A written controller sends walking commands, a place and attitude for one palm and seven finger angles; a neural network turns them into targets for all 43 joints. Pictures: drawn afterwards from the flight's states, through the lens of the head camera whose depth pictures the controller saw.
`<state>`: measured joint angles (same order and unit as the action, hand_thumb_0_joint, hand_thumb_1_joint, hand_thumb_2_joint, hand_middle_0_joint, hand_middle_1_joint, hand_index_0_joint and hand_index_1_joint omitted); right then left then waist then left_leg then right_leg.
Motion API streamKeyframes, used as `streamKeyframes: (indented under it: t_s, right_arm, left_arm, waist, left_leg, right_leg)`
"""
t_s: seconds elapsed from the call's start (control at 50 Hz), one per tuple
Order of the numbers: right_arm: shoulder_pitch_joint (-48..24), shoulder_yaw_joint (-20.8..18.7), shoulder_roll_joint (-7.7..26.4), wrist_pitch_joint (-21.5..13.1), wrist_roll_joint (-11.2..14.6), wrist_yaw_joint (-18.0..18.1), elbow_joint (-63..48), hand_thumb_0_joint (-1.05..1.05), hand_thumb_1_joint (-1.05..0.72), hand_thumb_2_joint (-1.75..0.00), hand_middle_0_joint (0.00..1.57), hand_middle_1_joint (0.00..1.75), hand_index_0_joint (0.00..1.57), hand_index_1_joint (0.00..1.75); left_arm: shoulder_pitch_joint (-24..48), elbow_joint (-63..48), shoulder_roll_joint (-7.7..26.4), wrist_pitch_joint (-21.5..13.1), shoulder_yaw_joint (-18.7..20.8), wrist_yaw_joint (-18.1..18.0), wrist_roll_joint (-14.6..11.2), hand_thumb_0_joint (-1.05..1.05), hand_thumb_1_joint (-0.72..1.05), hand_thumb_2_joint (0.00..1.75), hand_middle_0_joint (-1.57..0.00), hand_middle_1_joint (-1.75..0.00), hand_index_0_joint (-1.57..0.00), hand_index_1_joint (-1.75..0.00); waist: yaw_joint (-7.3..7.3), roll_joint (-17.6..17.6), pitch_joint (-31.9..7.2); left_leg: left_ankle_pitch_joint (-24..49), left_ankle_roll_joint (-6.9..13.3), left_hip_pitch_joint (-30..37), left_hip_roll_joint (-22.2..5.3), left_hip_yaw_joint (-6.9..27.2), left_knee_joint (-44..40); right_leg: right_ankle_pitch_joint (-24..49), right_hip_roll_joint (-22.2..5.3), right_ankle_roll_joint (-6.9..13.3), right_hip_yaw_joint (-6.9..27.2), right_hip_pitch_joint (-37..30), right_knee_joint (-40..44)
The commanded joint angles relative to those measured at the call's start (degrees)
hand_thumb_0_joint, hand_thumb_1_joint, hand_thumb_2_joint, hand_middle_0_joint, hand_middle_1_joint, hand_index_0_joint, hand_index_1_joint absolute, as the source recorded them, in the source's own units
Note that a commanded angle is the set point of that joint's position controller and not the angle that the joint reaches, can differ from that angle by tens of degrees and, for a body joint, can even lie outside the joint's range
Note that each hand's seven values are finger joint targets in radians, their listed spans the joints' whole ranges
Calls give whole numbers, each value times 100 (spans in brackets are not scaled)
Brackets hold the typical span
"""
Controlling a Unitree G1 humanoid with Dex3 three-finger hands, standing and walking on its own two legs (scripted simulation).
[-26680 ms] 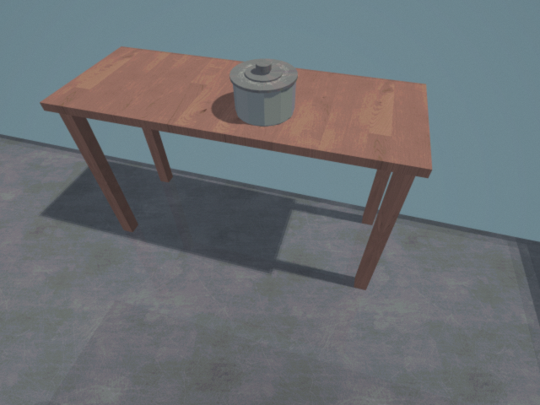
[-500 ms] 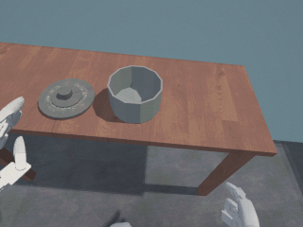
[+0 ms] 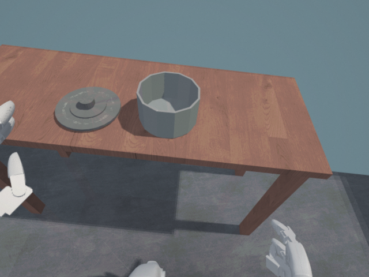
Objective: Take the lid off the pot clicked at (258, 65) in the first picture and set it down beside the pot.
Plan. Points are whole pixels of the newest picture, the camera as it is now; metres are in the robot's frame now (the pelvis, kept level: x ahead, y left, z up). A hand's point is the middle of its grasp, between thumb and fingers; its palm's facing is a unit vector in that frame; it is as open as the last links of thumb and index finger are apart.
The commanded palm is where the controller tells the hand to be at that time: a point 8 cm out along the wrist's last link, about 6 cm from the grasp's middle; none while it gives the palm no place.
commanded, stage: step back with the hand held close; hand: left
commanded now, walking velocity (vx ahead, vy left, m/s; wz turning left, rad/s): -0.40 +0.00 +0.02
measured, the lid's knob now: (87, 101) +0.58 +0.34 -0.01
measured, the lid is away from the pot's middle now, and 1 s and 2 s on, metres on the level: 0.25 0.25 0.25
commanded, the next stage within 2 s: stop stepping back and stand still in 0.86 s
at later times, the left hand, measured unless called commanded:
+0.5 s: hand (29, 213) +0.17 +0.22 +0.19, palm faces +0.34 -0.86 -0.37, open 7.4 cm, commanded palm +0.10 +0.27 +0.20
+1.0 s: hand (18, 275) +0.10 +0.21 +0.16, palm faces +0.20 -0.89 -0.42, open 7.4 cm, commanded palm +0.03 +0.28 +0.20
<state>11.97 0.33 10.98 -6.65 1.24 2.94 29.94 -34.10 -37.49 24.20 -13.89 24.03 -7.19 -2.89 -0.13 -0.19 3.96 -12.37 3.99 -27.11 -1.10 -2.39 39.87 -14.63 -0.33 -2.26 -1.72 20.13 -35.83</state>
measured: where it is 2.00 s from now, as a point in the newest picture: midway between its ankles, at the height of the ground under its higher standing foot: outside the picture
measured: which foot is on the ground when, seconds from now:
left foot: down 0.00-0.38, up 0.40-0.50, down 0.52-0.84, up 0.86-0.98, down 1.00-1.00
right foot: down 0.00-0.54, up 0.56-0.78, down 0.80-1.00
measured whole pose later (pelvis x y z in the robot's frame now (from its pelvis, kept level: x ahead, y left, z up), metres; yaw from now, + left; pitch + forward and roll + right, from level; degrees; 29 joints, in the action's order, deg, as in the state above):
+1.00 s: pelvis -0.11 +0.00 +0.01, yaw -1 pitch +2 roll -2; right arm 11.4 -2.7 12.0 -4.4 1.4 1.2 34.3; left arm -32.1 -32.4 23.5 -13.3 17.9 -4.3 -1.9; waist -2.3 -1.3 -1.4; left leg -17.7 0.3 -24.8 -0.6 0.6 44.5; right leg -16.4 -1.5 -1.9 -2.3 20.2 -34.4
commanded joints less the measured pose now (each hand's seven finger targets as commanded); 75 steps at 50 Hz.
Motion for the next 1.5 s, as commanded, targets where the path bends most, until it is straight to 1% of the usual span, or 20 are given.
streamKeyframes:
  t_s: [0.0,0.22,0.3,0.36,0.4,0.46,0.52,0.56,0.64,0.76,0.84,0.92,0.94,0.96,1.04,1.16,1.24,1.28,1.4,1.48]
  right_arm:
    - [-338,-394,855,-266,7,44,-840,0,-90,-90,20,30,20,30]
    - [-404,-392,816,-374,-46,53,-784,0,-90,-90,20,30,20,30]
    - [-334,-420,756,-337,-37,-2,-700,0,-90,-90,20,30,20,30]
    - [-268,-451,653,-242,-118,-16,-523,0,-90,-90,20,30,20,30]
    - [-291,-403,521,-138,-118,-106,-408,0,-90,-90,20,30,20,30]
    - [-375,-297,495,-55,-80,-29,-413,0,-90,-90,20,30,20,30]
    - [-517,-446,765,-170,-126,27,-574,0,-90,-90,20,30,20,30]
    - [-381,-523,724,-348,-205,-44,-508,0,-90,-90,20,30,20,30]
    - [-270,-519,675,-442,-134,-213,-354,0,-90,-90,20,30,20,30]
    - [-473,-435,831,-380,-109,-141,-497,0,-90,-90,20,30,20,30]
    - [-503,-552,607,-131,63,-55,-606,0,-90,-90,20,30,20,30]
    - [-697,-306,371,94,9,18,-593,0,-90,-90,20,30,20,30]
    - [-373,-636,1227,-105,-58,-388,905,0,-90,-90,20,30,20,30]
    - [-794,-532,630,-31,141,-144,-1000,0,-90,-90,20,30,20,30]
    - [-564,-327,592,-231,-104,35,-929,0,-90,-90,20,30,20,30]
    - [-218,-371,782,-423,45,-25,-631,0,-90,-90,20,30,20,30]
    - [-171,-496,809,-242,6,79,-489,0,-90,-90,20,30,20,30]
    - [-224,-427,740,-152,11,66,-434,0,-90,-90,20,30,20,30]
    - [-627,-249,773,-313,-22,160,-644,0,-90,-90,20,30,20,30]
    - [-434,-213,674,-459,-50,30,-509,0,-90,-90,20,30,20,30]
  left_arm:
    - [85,-1164,914,-396,648,-108,2,0,90,90,-20,-30,-20,-30]
    - [9,-1313,828,-561,743,-138,2,0,90,90,-20,-30,-20,-30]
    - [-22,-1243,947,-496,731,-93,-35,0,90,90,-20,-30,-20,-30]
    - [216,-1092,920,-459,514,-148,1,0,90,90,-20,-30,-20,-30]
    - [235,-1104,926,-415,521,-174,31,0,90,90,-20,-30,-20,-30]
    - [224,-1058,801,-444,434,-182,-26,0,90,90,-20,-30,-20,-30]
    - [192,-1434,895,-594,589,-202,-3,0,90,90,-20,-30,-20,-30]
    - [171,-1607,937,-577,760,-145,-83,0,90,90,-20,-30,-20,-30]
    - [-190,-1692,650,-400,463,-113,-108,0,90,90,-20,-30,-20,-30]
    - [-120,-1205,908,-397,550,44,-24,0,90,90,-20,-30,-20,-30]
    - [-195,-859,926,-441,455,32,-150,0,90,90,-20,-30,-20,-30]
    - [-236,-806,760,-336,375,-86,-85,0,90,90,-20,-30,-20,-30]
    - [1366,3897,-350,719,-1831,695,639,0,90,90,-20,-30,-20,-30]
    - [1346,-2413,1317,-265,586,171,-206,0,90,90,-20,-30,-20,-30]
    - [-509,-2386,1152,-276,723,-129,-224,0,90,90,-20,-30,-20,-30]
    - [-593,-1357,799,-102,438,-252,20,0,90,90,-20,-30,-20,-30]
    - [-181,-297,651,-170,267,-160,-21,0,90,90,-20,-30,-20,-30]
    - [5,-205,628,-150,193,-155,-31,0,90,90,-20,-30,-20,-30]
    - [438,-1058,860,-235,313,-151,127,0,90,90,-20,-30,-20,-30]
    - [-212,-961,640,-87,97,-143,95,0,90,90,-20,-30,-20,-30]
  waist:
    - [-64,234,-595]
    - [-83,1399,-948]
    - [-60,244,-885]
    - [-134,-889,-539]
    - [-189,-1166,-876]
    - [-270,-689,-600]
    - [-202,1650,-757]
    - [-218,1714,-982]
    - [-24,1399,-1531]
    - [-9,723,-1270]
    - [-152,-1439,-1279]
    - [-222,-792,-800]
    - [-506,9,-719]
    - [-156,-267,-912]
    - [-132,2238,-1188]
    - [-134,497,-908]
    - [-247,-721,-260]
    - [-302,-1039,-356]
    - [-118,1745,-71]
    - [3,658,-398]
  left_leg:
    - [-2631,-32,-643,-742,1006,-1376]
    - [-2820,183,-1247,-1522,1588,-2385]
    - [-2341,-127,-590,-810,808,-1172]
    - [-1985,-445,382,19,297,1211]
    - [-1436,-417,614,89,344,1960]
    - [-1246,-288,614,-150,489,-85]
    - [752,406,147,-1680,1964,-2096]
    - [36,533,-14,-2021,2092,-2443]
    - [3356,243,1962,-1614,1230,-1367]
    - [558,-116,950,-1154,898,-1206]
    - [-1036,-485,910,73,156,1066]
    - [-1179,-420,296,-96,484,364]
    - [472,-403,393,-276,948,1083]
    - [-441,-211,598,-512,1074,-779]
    - [1415,432,1084,-1486,2236,-2331]
    - [-1235,-77,333,-520,834,-1417]
    - [-1169,-331,1114,158,380,347]
    - [-850,-253,1319,139,329,383]
    - [-3972,230,-273,-1156,2442,-3619]
    - [-2008,165,364,-809,1521,-2622]
  right_leg:
    - [-805,-400,355,482,-528,507]
    - [-812,125,182,45,-1289,-895]
    - [-729,-313,412,427,-614,396]
    - [-2569,-1699,1059,2132,1415,2218]
    - [-628,-1990,1233,1979,1029,2058]
    - [397,-1412,743,1085,525,1137]
    - [-598,204,128,118,117,-1358]
    - [-1703,260,183,529,268,-2660]
    - [-1253,128,160,303,478,-720]
    - [720,5,135,-66,-1045,1333]
    - [1825,-1797,955,1333,98,1712]
    - [2863,-1568,838,847,-196,945]
    - [3083,-1822,645,440,710,38]
    - [1451,-938,421,436,52,462]
    - [-1623,130,130,273,404,-1632]
    - [-99,-58,188,156,-1473,1339]
    - [-2772,-1168,884,1696,825,2413]
    - [-2267,-1166,838,1346,894,2248]
    - [-1038,399,182,-3,-652,-655]
    - [-614,216,229,38,-1168,895]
